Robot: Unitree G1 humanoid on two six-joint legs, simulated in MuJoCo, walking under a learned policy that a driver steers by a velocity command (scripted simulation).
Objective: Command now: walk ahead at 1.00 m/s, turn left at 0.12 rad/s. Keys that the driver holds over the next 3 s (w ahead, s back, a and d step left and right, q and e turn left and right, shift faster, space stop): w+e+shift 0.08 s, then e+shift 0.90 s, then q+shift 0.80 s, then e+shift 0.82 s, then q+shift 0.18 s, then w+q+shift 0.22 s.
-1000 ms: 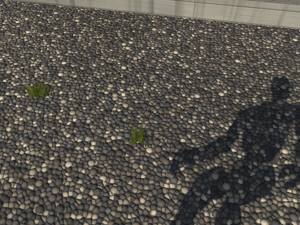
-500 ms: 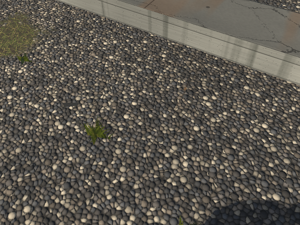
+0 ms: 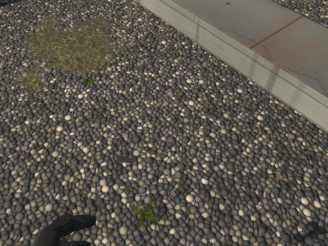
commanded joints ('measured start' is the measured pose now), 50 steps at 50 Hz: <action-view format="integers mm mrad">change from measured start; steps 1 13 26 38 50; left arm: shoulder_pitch -84 209 233 223 251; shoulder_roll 69 183 200 144 181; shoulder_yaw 14 101 137 107 141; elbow -45 35 25 -54 -37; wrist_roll -27 -76 -76 -72 -60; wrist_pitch -6 -38 87 117 139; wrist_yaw -7 -3 98 59 23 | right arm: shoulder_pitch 2 -273 -473 -374 -347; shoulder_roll -147 -137 -108 -98 -133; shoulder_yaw -30 11 12 -22 -63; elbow -42 -210 -310 -256 -170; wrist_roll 1 -20 -10 -42 11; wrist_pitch -42 -45 -8 65 74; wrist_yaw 2 -15 -33 -69 -44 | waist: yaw -21 81 86 86 114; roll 36 112 -123 129 103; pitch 44 -121 -145 -149 -164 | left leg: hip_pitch -151 -703 -410 -212 -347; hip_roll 256 200 99 436 468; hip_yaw -72 -34 -45 -69 207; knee -179 1122 173 16 200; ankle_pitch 611 -99 334 450 115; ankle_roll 20 -176 -232 72 -90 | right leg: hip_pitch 254 748 537 136 582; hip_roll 69 -35 187 103 139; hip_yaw -109 433 429 6 -94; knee -171 -445 -237 449 -213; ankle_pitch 199 255 97 -455 -284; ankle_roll -64 -348 -85 88 -73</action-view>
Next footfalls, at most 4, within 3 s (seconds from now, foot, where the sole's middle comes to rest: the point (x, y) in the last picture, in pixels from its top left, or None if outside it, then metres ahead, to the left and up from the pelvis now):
0.14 right None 0.36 -0.13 -0.77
0.56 left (175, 204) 0.63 -0.06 -0.77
1.00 right None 0.40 -0.23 -0.77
1.52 left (174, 219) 0.57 -0.05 -0.77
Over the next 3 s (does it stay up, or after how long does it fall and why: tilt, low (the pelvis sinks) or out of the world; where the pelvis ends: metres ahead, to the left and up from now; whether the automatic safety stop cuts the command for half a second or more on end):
stays up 0.55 -0.18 0.01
